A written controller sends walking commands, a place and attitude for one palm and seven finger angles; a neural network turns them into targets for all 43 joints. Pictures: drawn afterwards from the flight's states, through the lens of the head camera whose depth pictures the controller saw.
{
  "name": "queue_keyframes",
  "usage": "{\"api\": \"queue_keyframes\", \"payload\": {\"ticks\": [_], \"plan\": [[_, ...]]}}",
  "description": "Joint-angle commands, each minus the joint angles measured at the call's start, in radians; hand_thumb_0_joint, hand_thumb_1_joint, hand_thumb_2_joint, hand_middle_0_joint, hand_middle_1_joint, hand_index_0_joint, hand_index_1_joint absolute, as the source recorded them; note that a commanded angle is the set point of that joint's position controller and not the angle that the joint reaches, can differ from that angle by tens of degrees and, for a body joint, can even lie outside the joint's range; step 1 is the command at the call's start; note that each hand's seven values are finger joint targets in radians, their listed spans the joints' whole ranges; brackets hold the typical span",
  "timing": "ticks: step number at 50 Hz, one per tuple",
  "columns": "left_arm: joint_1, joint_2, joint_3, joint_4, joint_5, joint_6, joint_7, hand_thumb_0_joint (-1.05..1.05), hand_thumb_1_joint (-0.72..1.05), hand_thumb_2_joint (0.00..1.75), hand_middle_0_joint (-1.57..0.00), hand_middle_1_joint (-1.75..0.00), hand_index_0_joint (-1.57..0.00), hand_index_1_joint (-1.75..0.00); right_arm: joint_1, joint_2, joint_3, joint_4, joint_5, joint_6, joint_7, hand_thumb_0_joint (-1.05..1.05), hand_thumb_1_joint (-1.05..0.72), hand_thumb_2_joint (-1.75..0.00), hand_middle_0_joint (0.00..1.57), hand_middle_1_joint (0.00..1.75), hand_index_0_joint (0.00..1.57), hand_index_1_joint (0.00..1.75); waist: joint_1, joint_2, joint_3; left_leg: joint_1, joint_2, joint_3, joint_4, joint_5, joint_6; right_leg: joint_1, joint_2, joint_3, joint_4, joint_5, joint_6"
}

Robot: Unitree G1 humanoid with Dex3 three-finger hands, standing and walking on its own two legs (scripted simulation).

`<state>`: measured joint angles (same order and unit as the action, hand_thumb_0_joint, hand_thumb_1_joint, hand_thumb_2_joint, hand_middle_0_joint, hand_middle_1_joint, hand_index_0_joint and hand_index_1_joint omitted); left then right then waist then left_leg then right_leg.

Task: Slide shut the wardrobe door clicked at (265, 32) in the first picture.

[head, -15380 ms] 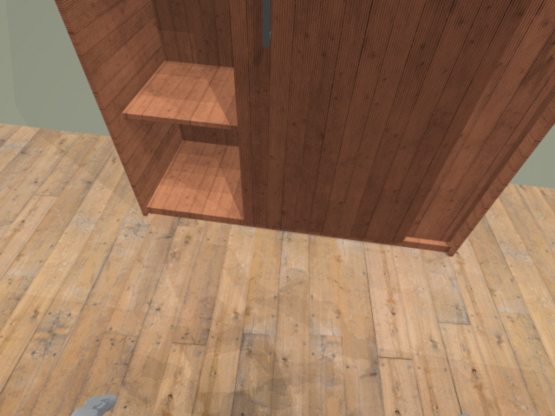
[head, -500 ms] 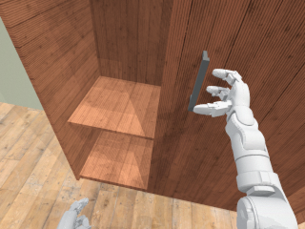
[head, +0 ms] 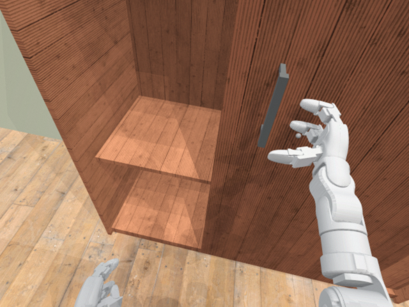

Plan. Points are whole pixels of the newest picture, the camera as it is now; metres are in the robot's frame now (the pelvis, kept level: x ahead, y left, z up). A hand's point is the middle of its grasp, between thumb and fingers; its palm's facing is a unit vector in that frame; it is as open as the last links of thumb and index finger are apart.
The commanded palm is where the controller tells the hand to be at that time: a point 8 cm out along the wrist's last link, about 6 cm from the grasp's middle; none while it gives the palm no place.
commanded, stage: move the hooked fingers beside the handle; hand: right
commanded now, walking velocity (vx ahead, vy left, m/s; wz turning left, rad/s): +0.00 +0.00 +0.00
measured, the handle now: (271, 108) +0.47 -0.10 +0.18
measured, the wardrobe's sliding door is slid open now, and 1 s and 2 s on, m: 0.47 0.47 0.47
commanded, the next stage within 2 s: none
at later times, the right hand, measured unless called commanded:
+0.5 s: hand (305, 119) +0.42 -0.15 +0.20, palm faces +0.17 +0.99 +0.00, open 13.9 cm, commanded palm +0.38 -0.20 +0.18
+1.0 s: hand (299, 126) +0.42 -0.15 +0.17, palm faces +0.16 +0.99 +0.02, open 13.6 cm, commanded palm +0.39 -0.19 +0.18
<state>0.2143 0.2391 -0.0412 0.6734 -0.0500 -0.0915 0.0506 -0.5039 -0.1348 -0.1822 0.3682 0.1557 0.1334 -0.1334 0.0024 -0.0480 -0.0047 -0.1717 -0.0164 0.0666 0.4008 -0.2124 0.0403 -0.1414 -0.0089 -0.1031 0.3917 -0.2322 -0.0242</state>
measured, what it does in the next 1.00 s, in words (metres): stands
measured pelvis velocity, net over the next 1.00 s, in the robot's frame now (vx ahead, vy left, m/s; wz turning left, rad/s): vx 0.00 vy -0.01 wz -0.01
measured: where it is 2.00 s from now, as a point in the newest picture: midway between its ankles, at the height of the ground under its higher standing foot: outside the picture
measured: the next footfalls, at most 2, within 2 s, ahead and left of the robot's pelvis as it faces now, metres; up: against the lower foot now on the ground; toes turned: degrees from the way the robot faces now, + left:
none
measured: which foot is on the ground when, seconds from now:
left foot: down 0.00-1.00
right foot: down 0.00-1.00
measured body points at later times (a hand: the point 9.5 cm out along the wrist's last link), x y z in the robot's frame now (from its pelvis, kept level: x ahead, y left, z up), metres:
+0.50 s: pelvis +0.00 +0.00 +0.00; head -0.01 +0.01 +0.45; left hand +0.14 +0.23 -0.11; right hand +0.40 -0.20 +0.20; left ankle +0.00 +0.09 -0.74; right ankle -0.01 -0.10 -0.74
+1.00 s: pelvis +0.00 -0.01 +0.00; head +0.00 +0.01 +0.45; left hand +0.14 +0.23 -0.11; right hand +0.40 -0.20 +0.18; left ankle +0.00 +0.09 -0.74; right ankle -0.01 -0.10 -0.74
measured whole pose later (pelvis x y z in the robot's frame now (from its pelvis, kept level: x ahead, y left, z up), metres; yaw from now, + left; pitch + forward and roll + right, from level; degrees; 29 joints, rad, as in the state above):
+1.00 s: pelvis +0.00 -0.01 +0.00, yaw -1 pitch -1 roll +0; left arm 0.23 0.24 -0.05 0.72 -0.06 -0.11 0.07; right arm -0.65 -0.18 -0.17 0.56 0.16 0.12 -0.10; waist 0.01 -0.05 -0.01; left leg -0.17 -0.01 0.08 0.40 -0.21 0.03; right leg -0.16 0.00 -0.09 0.41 -0.24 -0.03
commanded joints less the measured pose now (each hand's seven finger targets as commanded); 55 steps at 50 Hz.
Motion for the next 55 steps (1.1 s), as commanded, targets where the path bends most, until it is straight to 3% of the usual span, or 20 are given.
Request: {"api": "queue_keyframes", "payload": {"ticks": [1, 5, 6, 8, 10, 14, 17, 19, 23, 25, 26, 31, 33, 36, 38, 39, 41, 44, 46, 55], "plan": [[-0.111, 0.091, 0.041, -0.135, 0.004, -0.066, -0.005, 0.00, 0.90, 0.90, -0.20, -0.30, -0.20, -0.30, -0.593, -0.212, 0.006, -0.394, -0.038, -0.168, -0.002, 0.00, 0.50, -0.30, 0.30, 1.20, 0.30, 1.20, -0.003, 0.002, -0.405, 0.131, 0.024, -0.058, 0.000, 0.376, -0.017, 0.158, -0.010, 0.079, 0.011, 0.370, -0.010], [-0.100, 0.113, 0.033, -0.103, -0.026, -0.038, 0.015, 0.00, 0.90, 0.90, -0.20, -0.30, -0.20, -0.30, -0.449, -0.097, 0.075, -0.047, 0.005, 0.020, 0.063, 0.00, 0.50, -0.30, 0.30, 1.20, 0.30, 1.20, 0.033, 0.107, -0.135, 0.013, 0.015, -0.037, -0.075, 0.219, -0.022, 0.047, -0.001, 0.088, -0.022, 0.170, -0.013], [-0.100, 0.123, 0.032, -0.099, -0.031, -0.028, 0.019, 0.00, 0.90, 0.90, -0.20, -0.30, -0.20, -0.30, -0.384, -0.067, 0.077, 0.043, 0.019, 0.067, 0.074, 0.00, 0.50, -0.30, 0.30, 1.20, 0.30, 1.20, 0.024, 0.132, -0.089, 0.000, 0.018, -0.037, -0.091, 0.183, -0.021, 0.020, 0.003, 0.088, -0.026, 0.140, -0.014], [-0.096, 0.132, 0.023, -0.097, -0.041, -0.017, 0.025, 0.00, 0.90, 0.90, -0.20, -0.30, -0.20, -0.30, -0.431, -0.062, 0.080, 0.101, 0.039, 0.116, 0.082, 0.00, 0.50, -0.30, 0.30, 1.20, 0.30, 1.20, 0.034, 0.146, -0.055, -0.034, 0.024, -0.038, -0.111, 0.100, -0.023, -0.002, 0.008, 0.101, -0.035, 0.085, -0.015], [-0.096, 0.129, 0.027, -0.108, -0.030, -0.025, 0.025, 0.00, 0.90, 0.90, -0.20, -0.30, -0.20, -0.30, -0.513, -0.098, 0.044, 0.029, 0.045, 0.094, 0.066, 0.00, 0.50, -0.30, 0.30, 1.20, 0.30, 1.20, 0.026, 0.137, -0.131, -0.018, 0.028, -0.046, -0.098, 0.100, -0.021, 0.015, 0.008, 0.105, -0.028, 0.101, -0.017], [-0.105, 0.098, 0.031, -0.132, -0.001, -0.056, 0.014, 0.00, 0.90, 0.90, -0.20, -0.30, -0.20, -0.30, -0.778, -0.242, -0.045, -0.299, 0.013, -0.100, -0.008, 0.00, 0.50, -0.30, 0.30, 1.20, 0.30, 1.20, 0.001, 0.030, -0.411, 0.100, 0.028, -0.067, -0.026, 0.242, -0.018, 0.109, 0.006, 0.098, 0.001, 0.240, -0.016], [-0.080, 0.092, 0.038, -0.114, 0.018, -0.072, 0.007, 0.00, 0.90, 0.90, -0.20, -0.30, -0.20, -0.30, -0.750, -0.345, -0.115, -0.361, -0.022, -0.213, -0.045, 0.00, 0.50, -0.30, 0.30, 1.20, 0.30, 1.20, -0.014, 0.034, -0.514, 0.169, 0.027, -0.074, 0.015, 0.348, -0.024, 0.138, -0.005, 0.097, 0.019, 0.341, -0.015], [-0.085, 0.091, 0.036, -0.103, 0.009, -0.067, 0.005, 0.00, 0.90, 0.90, -0.20, -0.30, -0.20, -0.30, -0.694, -0.295, -0.073, -0.255, -0.039, -0.195, -0.030, 0.00, 0.50, -0.30, 0.30, 1.20, 0.30, 1.20, -0.003, 0.031, -0.448, 0.148, 0.027, -0.066, 0.012, 0.364, -0.021, 0.125, -0.007, 0.085, 0.015, 0.344, -0.011], [-0.070, 0.122, 0.032, -0.097, -0.021, -0.031, 0.014, 0.00, 0.90, 0.90, -0.20, -0.30, -0.20, -0.30, -0.458, -0.173, -0.001, 0.097, -0.020, -0.005, 0.045, 0.00, 0.50, -0.30, 0.30, 1.20, 0.30, 1.20, 0.010, 0.112, -0.172, 0.047, 0.021, -0.038, -0.051, 0.268, -0.017, 0.011, -0.006, 0.083, -0.024, 0.215, -0.011], [-0.075, 0.129, 0.031, -0.105, -0.028, -0.028, 0.023, 0.00, 0.90, 0.90, -0.20, -0.30, -0.20, -0.30, -0.508, -0.168, -0.013, 0.083, 0.028, 0.025, 0.069, 0.00, 0.50, -0.30, 0.30, 1.20, 0.30, 1.20, 0.015, 0.139, -0.145, 0.029, 0.021, -0.041, -0.075, 0.211, -0.019, 0.001, -0.002, 0.090, -0.028, 0.167, -0.015], [-0.081, 0.130, 0.030, -0.102, -0.026, -0.026, 0.024, 0.00, 0.90, 0.90, -0.20, -0.30, -0.20, -0.30, -0.493, -0.160, -0.015, 0.095, 0.033, 0.028, 0.071, 0.00, 0.50, -0.30, 0.30, 1.20, 0.30, 1.20, 0.010, 0.109, -0.131, 0.021, 0.023, -0.043, -0.078, 0.194, -0.016, 0.002, -0.002, 0.087, -0.026, 0.165, -0.014], [-0.060, 0.118, 0.037, -0.112, -0.017, -0.033, 0.009, 0.00, 0.90, 0.90, -0.20, -0.30, -0.20, -0.30, -0.501, -0.129, 0.017, -0.007, 0.012, -0.008, 0.041, 0.00, 0.50, -0.30, 0.30, 1.20, 0.30, 1.20, 0.006, 0.101, -0.223, 0.024, 0.022, -0.036, -0.052, 0.204, -0.014, 0.038, -0.004, 0.092, -0.016, 0.203, -0.012], [-0.064, 0.112, 0.041, -0.119, -0.016, -0.044, 0.006, 0.00, 0.90, 0.90, -0.20, -0.30, -0.20, -0.30, -0.611, -0.122, 0.046, -0.102, 0.002, -0.047, 0.025, 0.00, 0.50, -0.30, 0.30, 1.20, 0.30, 1.20, 0.021, 0.067, -0.275, 0.013, 0.020, -0.045, -0.046, 0.197, -0.015, 0.075, -0.007, 0.098, -0.010, 0.203, -0.014], [-0.063, 0.119, 0.042, -0.105, -0.006, -0.054, 0.014, 0.00, 0.90, 0.90, -0.20, -0.30, -0.20, -0.30, -0.723, -0.260, -0.054, -0.189, 0.001, -0.115, -0.006, 0.00, 0.50, -0.30, 0.30, 1.20, 0.30, 1.20, 0.016, 0.086, -0.344, 0.063, 0.020, -0.063, -0.042, 0.196, -0.021, 0.085, -0.010, 0.097, -0.006, 0.203, -0.018], [-0.073, 0.106, 0.040, -0.108, -0.001, -0.065, 0.017, 0.00, 0.90, 0.90, -0.20, -0.30, -0.20, -0.30, -0.792, -0.277, -0.055, -0.255, -0.014, -0.157, -0.017, 0.00, 0.50, -0.30, 0.30, 1.20, 0.30, 1.20, 0.018, 0.027, -0.406, 0.096, 0.022, -0.071, -0.027, 0.231, -0.022, 0.113, -0.005, 0.094, 0.000, 0.233, -0.018], [-0.074, 0.100, 0.038, -0.105, 0.000, -0.070, 0.016, 0.00, 0.90, 0.90, -0.20, -0.30, -0.20, -0.30, -0.783, -0.255, -0.037, -0.250, -0.020, -0.165, -0.018, 0.00, 0.50, -0.30, 0.30, 1.20, 0.30, 1.20, 0.018, 0.000, -0.413, 0.092, 0.022, -0.069, -0.019, 0.251, -0.020, 0.125, -0.006, 0.094, 0.004, 0.253, -0.016], [-0.060, 0.108, 0.039, -0.088, 0.004, -0.065, 0.015, 0.00, 0.90, 0.90, -0.20, -0.30, -0.20, -0.30, -0.718, -0.300, -0.075, -0.170, -0.033, -0.157, -0.020, 0.00, 0.50, -0.30, 0.30, 1.20, 0.30, 1.20, 0.008, 0.020, -0.389, 0.097, 0.022, -0.063, -0.022, 0.252, -0.018, 0.105, -0.010, 0.094, 0.000, 0.256, -0.012], [-0.067, 0.113, 0.032, -0.092, -0.012, -0.056, 0.018, 0.00, 0.90, 0.90, -0.20, -0.30, -0.20, -0.30, -0.649, -0.231, -0.036, -0.039, -0.016, -0.095, 0.010, 0.00, 0.50, -0.30, 0.30, 1.20, 0.30, 1.20, 0.018, 0.069, -0.275, 0.068, 0.019, -0.050, -0.043, 0.237, -0.016, 0.055, -0.008, 0.093, -0.020, 0.212, -0.012], [-0.077, 0.117, 0.033, -0.091, -0.014, -0.060, 0.022, 0.00, 0.90, 0.90, -0.20, -0.30, -0.20, -0.30, -0.672, -0.221, -0.037, -0.049, 0.005, -0.089, 0.020, 0.00, 0.50, -0.30, 0.30, 1.20, 0.30, 1.20, 0.019, 0.057, -0.258, 0.053, 0.020, -0.054, -0.055, 0.209, -0.016, 0.061, -0.009, 0.092, -0.020, 0.192, -0.014], [-0.068, 0.112, 0.038, -0.099, -0.011, -0.079, 0.012, 0.00, 0.90, 0.90, -0.20, -0.30, -0.20, -0.30, -0.673, -0.205, -0.027, -0.121, 0.001, -0.111, 0.012, 0.00, 0.50, -0.30, 0.30, 1.20, 0.30, 1.20, 0.010, 0.080, -0.336, 0.079, 0.018, -0.051, -0.029, 0.270, -0.017, 0.095, -0.008, 0.097, -0.010, 0.258, -0.012]]}}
